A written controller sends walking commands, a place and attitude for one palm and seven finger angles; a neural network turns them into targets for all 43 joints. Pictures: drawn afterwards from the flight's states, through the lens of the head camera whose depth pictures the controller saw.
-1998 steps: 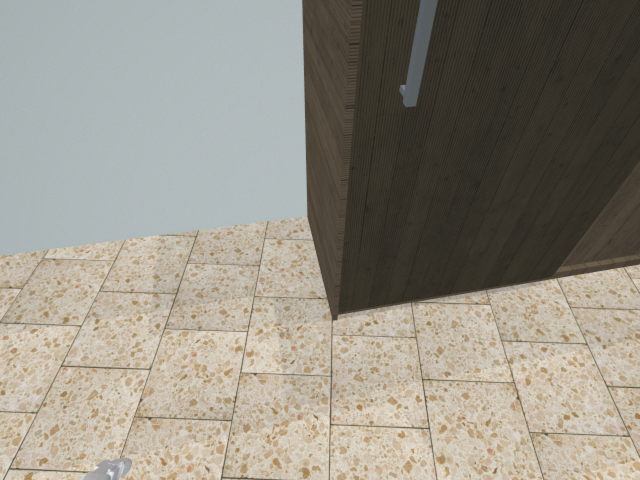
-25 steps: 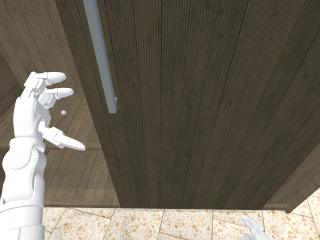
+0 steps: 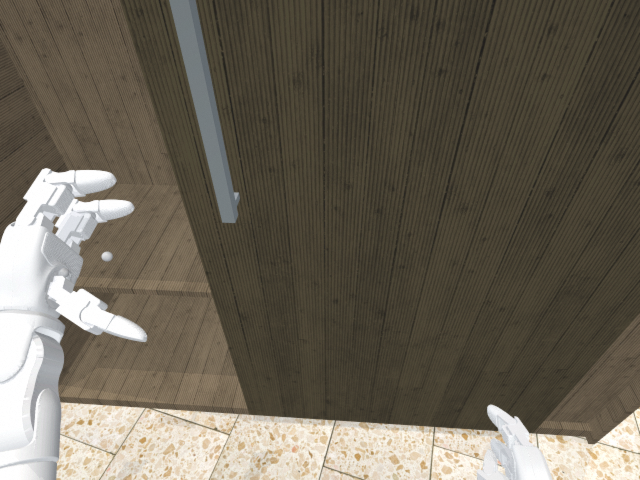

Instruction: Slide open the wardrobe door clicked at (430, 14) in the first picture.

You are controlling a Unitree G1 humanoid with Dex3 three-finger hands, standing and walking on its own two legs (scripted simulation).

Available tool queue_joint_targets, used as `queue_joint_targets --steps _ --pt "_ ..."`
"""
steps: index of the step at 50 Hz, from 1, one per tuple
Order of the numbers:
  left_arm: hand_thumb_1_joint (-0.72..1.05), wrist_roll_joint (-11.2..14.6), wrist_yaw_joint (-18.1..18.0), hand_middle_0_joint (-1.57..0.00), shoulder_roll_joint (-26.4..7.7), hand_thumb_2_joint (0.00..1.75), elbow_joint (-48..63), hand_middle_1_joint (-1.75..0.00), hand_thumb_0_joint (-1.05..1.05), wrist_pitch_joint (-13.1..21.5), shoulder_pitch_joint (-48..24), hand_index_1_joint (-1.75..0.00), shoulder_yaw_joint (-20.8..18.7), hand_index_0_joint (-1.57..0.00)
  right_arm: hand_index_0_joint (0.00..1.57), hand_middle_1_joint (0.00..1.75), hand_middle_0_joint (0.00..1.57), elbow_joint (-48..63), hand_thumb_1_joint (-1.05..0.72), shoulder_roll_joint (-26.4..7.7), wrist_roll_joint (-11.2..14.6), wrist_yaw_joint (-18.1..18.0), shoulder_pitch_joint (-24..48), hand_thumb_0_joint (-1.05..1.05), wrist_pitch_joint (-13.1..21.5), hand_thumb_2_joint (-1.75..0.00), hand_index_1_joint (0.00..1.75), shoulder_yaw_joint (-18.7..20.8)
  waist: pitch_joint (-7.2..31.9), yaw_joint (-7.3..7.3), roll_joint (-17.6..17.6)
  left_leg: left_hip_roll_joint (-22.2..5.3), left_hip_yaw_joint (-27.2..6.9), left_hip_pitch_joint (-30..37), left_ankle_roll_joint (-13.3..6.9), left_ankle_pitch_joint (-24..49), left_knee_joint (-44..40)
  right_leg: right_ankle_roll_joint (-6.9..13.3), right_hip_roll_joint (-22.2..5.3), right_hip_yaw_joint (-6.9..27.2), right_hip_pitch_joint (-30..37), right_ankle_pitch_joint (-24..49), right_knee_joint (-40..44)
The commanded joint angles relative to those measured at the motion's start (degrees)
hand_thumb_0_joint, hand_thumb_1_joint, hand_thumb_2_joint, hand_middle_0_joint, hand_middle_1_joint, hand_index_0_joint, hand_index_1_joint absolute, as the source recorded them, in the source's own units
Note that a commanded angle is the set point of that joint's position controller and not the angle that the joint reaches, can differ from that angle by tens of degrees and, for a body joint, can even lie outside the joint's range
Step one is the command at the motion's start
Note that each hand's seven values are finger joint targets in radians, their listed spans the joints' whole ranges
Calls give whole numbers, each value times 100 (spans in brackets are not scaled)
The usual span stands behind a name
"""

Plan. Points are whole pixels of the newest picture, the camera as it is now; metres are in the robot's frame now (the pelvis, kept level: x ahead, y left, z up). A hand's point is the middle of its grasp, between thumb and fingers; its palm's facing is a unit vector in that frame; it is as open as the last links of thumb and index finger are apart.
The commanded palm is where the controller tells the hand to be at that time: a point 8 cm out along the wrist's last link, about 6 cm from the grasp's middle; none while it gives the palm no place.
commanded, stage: draw the hand back to the body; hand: left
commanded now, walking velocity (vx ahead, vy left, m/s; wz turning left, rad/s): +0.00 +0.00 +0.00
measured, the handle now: (212, 112) +0.47 +0.21 +0.27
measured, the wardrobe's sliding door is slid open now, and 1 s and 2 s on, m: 0.64 0.64 0.64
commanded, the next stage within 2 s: step back with the hand held close in 1.60 s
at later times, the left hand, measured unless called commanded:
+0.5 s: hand (67, 312) +0.20 +0.27 +0.19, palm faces +0.17 -0.99 -0.03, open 14.7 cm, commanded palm +0.17 +0.30 +0.19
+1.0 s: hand (46, 319) +0.18 +0.28 +0.20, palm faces +0.47 -0.82 -0.32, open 11.0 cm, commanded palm +0.14 +0.31 +0.19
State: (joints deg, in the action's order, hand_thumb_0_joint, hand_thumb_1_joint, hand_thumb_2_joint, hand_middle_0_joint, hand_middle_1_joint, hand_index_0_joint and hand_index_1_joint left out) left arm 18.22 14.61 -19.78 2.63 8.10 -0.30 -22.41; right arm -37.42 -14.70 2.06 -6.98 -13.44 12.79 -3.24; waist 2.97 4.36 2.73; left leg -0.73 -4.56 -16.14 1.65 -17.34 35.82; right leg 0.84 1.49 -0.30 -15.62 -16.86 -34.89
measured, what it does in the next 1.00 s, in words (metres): stands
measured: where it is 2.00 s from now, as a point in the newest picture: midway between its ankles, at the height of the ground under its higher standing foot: outside the picture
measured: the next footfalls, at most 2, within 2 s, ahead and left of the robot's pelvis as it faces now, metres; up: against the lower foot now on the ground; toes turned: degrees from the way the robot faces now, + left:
none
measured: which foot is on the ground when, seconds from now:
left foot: down 0.00-1.00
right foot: down 0.00-1.00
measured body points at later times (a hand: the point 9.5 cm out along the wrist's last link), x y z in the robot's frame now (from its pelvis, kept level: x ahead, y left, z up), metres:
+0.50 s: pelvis +0.00 +0.02 +0.01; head -0.07 +0.01 +0.45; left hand +0.18 +0.32 +0.19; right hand +0.23 -0.17 -0.02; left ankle +0.02 +0.14 -0.73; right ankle +0.02 -0.11 -0.73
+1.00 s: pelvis -0.01 +0.02 +0.01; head -0.06 +0.00 +0.46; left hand +0.15 +0.32 +0.21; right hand +0.15 -0.21 -0.08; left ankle +0.02 +0.14 -0.73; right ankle +0.02 -0.11 -0.73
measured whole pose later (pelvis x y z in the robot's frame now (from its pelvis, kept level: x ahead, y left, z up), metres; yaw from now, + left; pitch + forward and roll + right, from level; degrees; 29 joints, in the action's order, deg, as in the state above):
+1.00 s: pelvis -0.01 +0.02 +0.01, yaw -1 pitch -8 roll +0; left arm 4.4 -6.4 -19.5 20.2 6.9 21.9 -19.0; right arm -42.1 -13.2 -0.2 -6.2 -14.2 11.1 -1.6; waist -0.9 3.6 3.3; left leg 0.4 -2.7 -6.3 0.3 -12.0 26.0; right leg -0.8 -0.1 1.3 -6.0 -11.2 -24.9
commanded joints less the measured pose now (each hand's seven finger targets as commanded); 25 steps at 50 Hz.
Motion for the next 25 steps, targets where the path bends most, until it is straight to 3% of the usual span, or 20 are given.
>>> queue_joint_targets --steps 1,2,3,4,5,8,12,13,15,18,20,24,25 --pt "-55 131 29 -25 -1286 20 1200 -115 0 297 -1737 -115 -451 -25 20 30 20 929 -90 -607 -16 -91 849 0 433 -90 30 237 492 -81 -77 215 410 -6 -324 253 -508 -74 -176 176 24 59 891" --pt "-55 244 235 -25 -1584 20 425 -115 0 -513 -1289 -115 -551 -25 20 30 20 911 -90 -717 104 -144 922 0 423 -90 30 231 717 24 -29 167 390 -22 -350 160 -585 -64 -239 263 332 94 934" --pt "-55 288 373 -25 -1520 20 1162 -115 0 -871 -1631 -115 -455 -25 20 30 20 1055 -90 -668 169 -176 1016 0 424 -90 30 205 817 -2 155 170 395 178 -386 364 -641 -87 -276 194 420 357 950" --pt "-55 316 420 -25 -1709 20 1548 -115 0 -1103 -1577 -115 -676 -25 20 30 20 1133 -90 -657 147 -197 1045 0 444 -90 30 211 1065 90 287 187 384 332 -385 621 -652 -62 -264 125 616 696 878" --pt "-55 342 501 -25 -1592 20 1720 -115 0 -1344 -1456 -115 -568 -25 20 30 20 1192 -90 -641 156 -195 1106 0 482 -90 30 171 1103 101 349 195 374 414 -391 862 -672 -43 -248 30 671 1049 798" --pt "-55 489 703 -25 -1618 20 2325 -115 0 -1991 -781 -115 -711 -25 20 30 20 1299 -90 -624 214 -106 1089 0 539 -90 30 133 1275 156 117 180 333 668 -409 1621 -670 -52 -180 -184 825 2035 622" --pt "-55 685 497 -25 -1333 20 2919 -115 0 -1978 -72 -115 -901 -25 20 30 20 1317 -90 -575 158 57 1067 0 613 -90 30 147 959 200 -162 165 275 827 -316 1984 -701 -25 -46 -313 709 2315 635" --pt "-55 687 433 -25 -1209 20 2898 -115 0 -1972 95 -115 -881 -25 20 30 20 1262 -90 -575 157 92 1002 0 599 -90 30 155 817 153 -208 137 283 802 -291 2087 -724 -23 -51 -367 643 2383 598" --pt "-55 665 313 -25 -1093 20 2629 -115 0 -2130 418 -115 -901 -25 20 30 20 1198 -90 -601 159 135 991 0 500 -90 30 164 551 162 -339 117 277 688 -241 1871 -805 -20 -14 -406 462 2069 646" --pt "-55 510 189 -25 -882 20 2663 -115 0 -2439 42 -115 -570 -25 20 30 20 1157 -90 -607 185 133 1065 0 322 -90 30 164 114 43 6 114 264 647 -233 1451 -928 -19 -45 -374 177 1505 823" --pt "-55 384 151 -25 -915 20 2883 -115 0 -2554 -123 -115 -449 -25 20 30 20 1187 -90 -603 170 101 1080 0 263 -90 30 170 152 12 156 116 251 701 -253 1305 -962 -14 -57 -346 185 1275 869" --pt "-44 193 150 -25 -1024 25 3611 -109 0 -2346 -591 -109 -222 -25 20 30 20 1258 -90 -548 150 17 1131 0 293 -90 30 121 394 -60 484 137 171 879 -293 873 -1041 12 -53 -298 206 707 968" --pt "-41 203 155 -25 -1104 27 3576 -107 0 -2259 -535 -107 -304 -25 20 30 20 1240 -90 -545 132 -16 1138 0 317 -90 30 96 345 -44 434 145 158 839 -295 720 -1060 11 -36 -294 197 558 1007"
